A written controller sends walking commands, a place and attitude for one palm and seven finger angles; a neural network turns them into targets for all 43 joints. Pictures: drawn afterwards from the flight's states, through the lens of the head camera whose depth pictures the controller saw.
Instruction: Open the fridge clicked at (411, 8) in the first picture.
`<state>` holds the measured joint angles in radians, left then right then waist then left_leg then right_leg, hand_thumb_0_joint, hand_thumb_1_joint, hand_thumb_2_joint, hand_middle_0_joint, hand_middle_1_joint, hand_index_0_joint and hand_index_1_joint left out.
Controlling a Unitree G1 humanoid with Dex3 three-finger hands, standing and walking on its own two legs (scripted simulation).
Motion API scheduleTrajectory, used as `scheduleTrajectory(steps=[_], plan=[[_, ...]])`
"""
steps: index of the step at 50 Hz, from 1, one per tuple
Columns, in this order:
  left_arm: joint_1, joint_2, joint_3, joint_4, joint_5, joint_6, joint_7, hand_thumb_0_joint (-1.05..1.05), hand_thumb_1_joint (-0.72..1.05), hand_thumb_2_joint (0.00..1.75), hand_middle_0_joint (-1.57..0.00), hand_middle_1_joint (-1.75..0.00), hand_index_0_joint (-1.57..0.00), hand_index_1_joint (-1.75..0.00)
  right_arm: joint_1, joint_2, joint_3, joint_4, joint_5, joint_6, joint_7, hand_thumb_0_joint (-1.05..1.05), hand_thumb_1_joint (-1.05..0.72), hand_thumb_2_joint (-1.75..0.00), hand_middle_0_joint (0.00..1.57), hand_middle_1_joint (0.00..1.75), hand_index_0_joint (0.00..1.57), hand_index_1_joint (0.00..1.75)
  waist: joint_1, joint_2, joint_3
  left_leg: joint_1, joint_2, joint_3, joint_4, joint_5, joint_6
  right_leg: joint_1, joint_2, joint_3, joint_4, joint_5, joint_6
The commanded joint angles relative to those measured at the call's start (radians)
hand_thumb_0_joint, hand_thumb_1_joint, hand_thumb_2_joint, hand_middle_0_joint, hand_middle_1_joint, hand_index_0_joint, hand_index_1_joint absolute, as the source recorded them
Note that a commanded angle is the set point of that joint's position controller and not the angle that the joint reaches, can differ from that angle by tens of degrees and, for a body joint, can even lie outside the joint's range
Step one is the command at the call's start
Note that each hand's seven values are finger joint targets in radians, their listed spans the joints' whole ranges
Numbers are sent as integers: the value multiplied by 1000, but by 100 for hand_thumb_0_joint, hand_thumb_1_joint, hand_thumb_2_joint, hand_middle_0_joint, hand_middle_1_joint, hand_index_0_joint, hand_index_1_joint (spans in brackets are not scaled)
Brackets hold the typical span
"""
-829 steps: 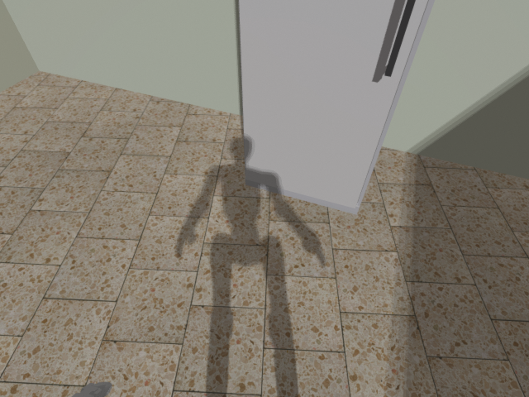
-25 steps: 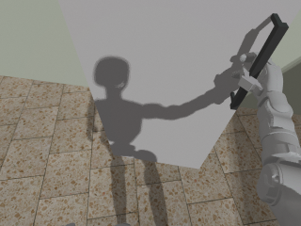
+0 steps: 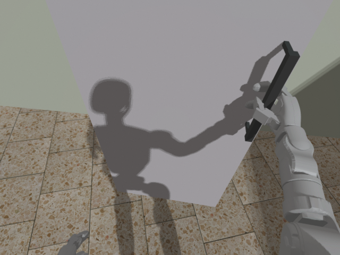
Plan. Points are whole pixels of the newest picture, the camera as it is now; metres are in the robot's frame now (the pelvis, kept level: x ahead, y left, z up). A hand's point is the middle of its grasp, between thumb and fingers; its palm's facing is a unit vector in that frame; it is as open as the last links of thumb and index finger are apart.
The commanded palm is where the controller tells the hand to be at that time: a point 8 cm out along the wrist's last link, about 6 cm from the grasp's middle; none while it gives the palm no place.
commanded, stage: pull the door a little, standing still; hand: right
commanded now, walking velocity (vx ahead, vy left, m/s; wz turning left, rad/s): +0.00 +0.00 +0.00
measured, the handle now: (264, 99) +0.47 -0.18 +0.15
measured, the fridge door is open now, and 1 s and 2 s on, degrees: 3 32 66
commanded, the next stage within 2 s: walk backward, drawing the door open in 0.20 s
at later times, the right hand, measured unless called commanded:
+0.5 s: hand (253, 150) +0.31 -0.13 +0.14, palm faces +0.02 +0.99 -0.15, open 5.7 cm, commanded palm +0.28 -0.18 +0.15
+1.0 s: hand (220, 213) +0.18 -0.05 +0.14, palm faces +0.12 +0.97 -0.19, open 6.0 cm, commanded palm +0.15 -0.10 +0.15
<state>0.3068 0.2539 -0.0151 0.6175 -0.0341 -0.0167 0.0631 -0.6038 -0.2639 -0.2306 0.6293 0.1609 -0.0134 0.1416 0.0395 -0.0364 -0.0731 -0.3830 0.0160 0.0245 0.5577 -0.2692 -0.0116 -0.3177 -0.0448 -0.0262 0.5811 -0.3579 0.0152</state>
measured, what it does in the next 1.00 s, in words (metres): shifts its weight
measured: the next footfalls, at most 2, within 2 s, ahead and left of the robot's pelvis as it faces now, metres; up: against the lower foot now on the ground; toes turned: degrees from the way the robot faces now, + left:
left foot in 1.24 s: -0.01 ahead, +0.26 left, +0.00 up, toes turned -18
right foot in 1.46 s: -0.14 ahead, +0.12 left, +0.00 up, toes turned -37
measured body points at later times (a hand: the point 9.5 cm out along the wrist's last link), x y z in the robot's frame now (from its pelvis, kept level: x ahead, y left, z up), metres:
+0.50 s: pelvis -0.02 -0.01 +0.01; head -0.02 +0.01 +0.45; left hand +0.15 +0.23 -0.09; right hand +0.31 -0.18 +0.15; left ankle +0.01 +0.13 -0.73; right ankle -0.04 -0.13 -0.73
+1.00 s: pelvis -0.09 +0.07 -0.01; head -0.07 +0.10 +0.44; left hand +0.08 +0.29 -0.12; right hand +0.17 -0.11 +0.15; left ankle +0.01 +0.13 -0.73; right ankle -0.07 -0.09 -0.73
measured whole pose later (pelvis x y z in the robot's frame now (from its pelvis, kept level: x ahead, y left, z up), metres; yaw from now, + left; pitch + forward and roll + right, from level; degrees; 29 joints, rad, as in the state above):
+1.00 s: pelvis -0.09 +0.07 -0.01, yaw -7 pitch -1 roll +0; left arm 0.20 0.19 0.00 0.60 0.01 0.00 0.10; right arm 0.11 -0.15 0.04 -0.31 0.02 0.01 -0.10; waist 0.06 -0.07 0.05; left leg -0.40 0.00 0.17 0.59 -0.18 0.10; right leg -0.38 -0.06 0.04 0.67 -0.30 0.01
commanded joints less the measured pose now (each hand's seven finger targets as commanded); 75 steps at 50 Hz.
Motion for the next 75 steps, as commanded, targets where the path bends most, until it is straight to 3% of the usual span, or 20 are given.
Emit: scheduleTrajectory(steps=[1, 15, 16, 18, 27, 37, 45, 50, 51, 52, 53, 54, 56, 58, 62, 66, 70, 72, 73, 75], plan=[[0, 122, 45, -114, 0, -42, 8, 0, 90, 90, -20, -30, -20, -30, -452, -187, -31, -271, 9, -62, -18, 0, -90, -90, 45, 140, 45, 140, -3, 23, -351, 240, -19, 18, -10, 504, 34, 102, 32, -13, -36, 488, -35], [-167, 88, 24, -201, -10, -81, -13, 0, 90, 90, -20, -30, -20, -30, 33, -104, -7, -720, 47, -12, -13, 0, -90, -90, 45, 140, 45, 140, -95, 33, -281, 327, -10, 30, -30, 481, 38, 123, 28, -25, -101, 457, -27], [-154, 87, 8, -203, -11, -80, 20, 0, 90, 90, -20, -30, -20, -30, -215, -264, 5, -745, -68, -94, -105, 0, -90, -90, 45, 140, 45, 140, -15, 26, -74, 215, 43, -50, -125, 365, 16, 75, 7, -42, -94, 293, -50], [-178, 88, 30, -165, 13, -59, 35, 0, 90, 90, -20, -30, -20, -30, 36, -91, 96, -682, -83, -117, -154, 0, -90, -90, 45, 140, 45, 140, -35, 143, -107, 164, 72, -79, -173, 273, 23, 123, -1, -16, -57, 224, -51], [-225, 62, 24, -210, 33, 26, 32, 0, 90, 90, -20, -30, -20, -30, 233, -36, 180, -921, -113, -152, -207, 0, -90, -90, 45, 140, 45, 140, -13, -19, -239, 223, 29, 13, -30, 456, -9, 230, -79, 33, -132, 677, -41], [-259, 40, 19, -214, 45, 28, 24, 0, 90, 90, -20, -30, -20, -30, 337, 7, 222, -1077, -140, -126, -225, 0, -90, -90, 45, 140, 45, 140, -5, -82, -92, 211, -6, -9, 3, 65, -12, -43, -167, 221, -265, 317, -99], [-202, -9, 36, -184, 34, -24, 32, 0, 90, 90, -20, -30, -20, -30, 463, -24, 200, -1223, -151, -109, -229, 0, -90, -90, 45, 140, 45, 140, 15, 143, -182, 107, 145, -21, -244, -73, 66, 58, 42, -18, 45, 88, -16], [-168, -28, 28, -172, 45, -74, 45, 0, 90, 90, -20, -30, -20, -30, 519, 3, 234, -1269, -163, -84, -217, 0, -90, -90, 45, 140, 45, 140, 25, 176, -117, 1, 169, 56, -131, -25, 108, 56, 31, -19, 164, -2, -17], [-155, -12, 29, -165, 46, -87, 48, 0, 90, 90, -20, -30, -20, -30, 519, 16, 255, -1267, -156, -78, -212, 0, -90, -90, 45, 140, 45, 140, 46, 109, -77, -98, 129, 78, -14, -26, 84, 121, -18, 73, 37, 42, -39], [-136, 14, 34, -172, 51, -102, 49, 0, 90, 90, -20, -30, -20, -30, 495, 40, 282, -1303, -149, -85, -204, 0, -90, -90, 45, 140, 45, 140, 65, -55, -45, -250, 29, 101, 206, -47, 20, 199, -190, 370, -190, 198, -114], [-169, 21, 38, -184, 78, -118, 40, 0, 90, 90, -20, -30, -20, -30, 502, 54, 306, -1319, -148, -112, -196, 0, -90, -90, 45, 140, 45, 140, 61, -285, -37, -254, -42, -11, 520, -179, -44, 102, -411, 793, -457, 143, -232], [-220, 28, 42, -165, 102, -114, 39, 0, 90, 90, -20, -30, -20, -30, 495, -16, 245, -1342, -189, -136, -200, 0, -90, -90, 45, 140, 45, 140, 24, -250, 1, -214, 25, -162, 667, -164, -31, -17, -467, 859, -452, 106, -252], [-275, 29, 64, -157, 92, -103, 29, 0, 90, 90, -20, -30, -20, -30, 567, -22, 207, -1340, -202, -164, -199, 0, -90, -90, 45, 140, 45, 140, -19, -96, 0, -88, 49, -234, 531, -181, -7, -100, -384, 593, -278, 150, -219], [-264, 24, 65, -146, 76, -123, 13, 0, 90, 90, -20, -30, -20, -30, 629, 65, 261, -1284, -179, -163, -199, 0, -90, -90, 45, 140, 45, 140, -41, -89, -58, 183, -14, -111, 194, -183, 0, -184, -222, 356, -250, -2, -112], [-204, -42, 47, -122, 39, -129, 5, 0, 90, 90, -20, -30, -20, -30, 518, 18, 275, -1392, -172, -169, -200, 0, -90, -90, 45, 140, 45, 140, 39, 33, -150, 177, 55, 3, -197, -24, 40, -7, 62, 43, 2, -19, 10], [-249, -49, 59, -124, 59, -148, 37, 0, 90, 90, -20, -30, -20, -30, 569, -8, 229, -1337, -204, -146, -188, 0, -90, -90, 45, 140, 45, 140, -32, 241, -83, 93, 296, -148, -240, 65, 233, -227, 30, -15, 665, -207, 12], [-164, -55, 30, -150, 67, -182, 49, 0, 90, 90, -20, -30, -20, -30, 581, 71, 315, -1343, -189, -175, -173, 0, -90, -90, 45, 140, 45, 140, 13, 166, -79, 147, 188, 81, -7, 481, 180, -30, -12, -74, 141, -71, 1], [-86, -13, 48, -149, 67, -196, 43, 0, 90, 90, -20, -30, -20, -30, 544, 83, 360, -1349, -178, -186, -171, 0, -90, -90, 45, 140, 45, 140, 82, -7, -116, -206, 90, 113, 340, 254, 63, 388, -168, 139, -211, 343, -58], [-118, 53, 75, -169, 87, -197, 30, 0, 90, 90, -20, -30, -20, -30, 506, 84, 359, -1374, -189, -209, -172, 0, -90, -90, 45, 140, 45, 140, 49, -227, -131, -464, -10, 42, 572, -237, -42, 548, -500, 638, -273, 781, -203], [-190, 59, 79, -175, 89, -182, 11, 0, 90, 90, -20, -30, -20, -30, 545, 45, 313, -1392, -216, -230, -172, 0, -90, -90, 45, 140, 45, 140, 22, -113, -121, -443, 40, -138, 692, -228, -32, 424, -512, 665, -230, 683, -239]])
